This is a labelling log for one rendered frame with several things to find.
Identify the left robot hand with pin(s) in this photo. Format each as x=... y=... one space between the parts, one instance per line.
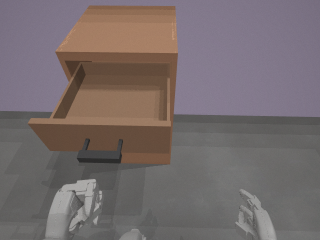
x=82 y=198

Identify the handle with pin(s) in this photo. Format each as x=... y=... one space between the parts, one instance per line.
x=100 y=156

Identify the right robot hand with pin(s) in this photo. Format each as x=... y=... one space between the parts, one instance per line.
x=259 y=225

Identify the drawer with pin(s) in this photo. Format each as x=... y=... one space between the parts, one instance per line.
x=110 y=101

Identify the cabinet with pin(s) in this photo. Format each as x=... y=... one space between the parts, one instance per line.
x=125 y=34

